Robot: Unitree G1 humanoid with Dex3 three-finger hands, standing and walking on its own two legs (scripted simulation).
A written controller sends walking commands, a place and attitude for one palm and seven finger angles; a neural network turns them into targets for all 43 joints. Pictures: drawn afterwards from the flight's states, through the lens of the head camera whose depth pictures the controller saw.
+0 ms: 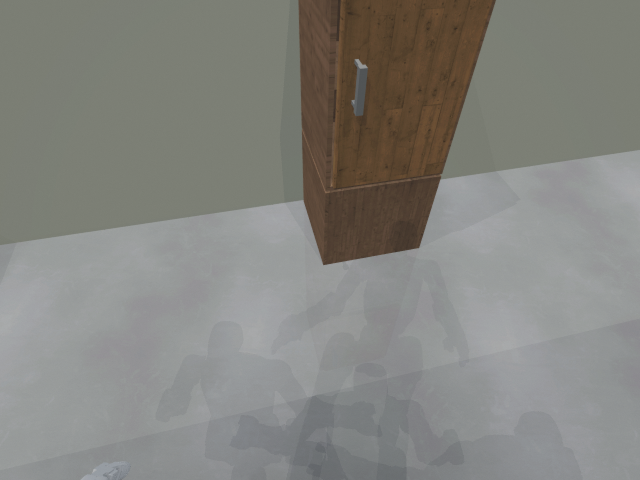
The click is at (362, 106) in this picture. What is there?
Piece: cupboard door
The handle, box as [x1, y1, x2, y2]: [351, 59, 367, 115]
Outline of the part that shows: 355,59 354,63 357,67 355,99 351,100 351,103 354,108 355,115 361,115 363,110 367,67 365,65 362,65 358,59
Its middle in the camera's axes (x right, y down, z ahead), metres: +0.09 -0.39 +0.99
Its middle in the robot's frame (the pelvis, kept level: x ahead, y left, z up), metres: +1.01 -0.04 +0.01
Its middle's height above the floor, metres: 0.78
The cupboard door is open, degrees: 0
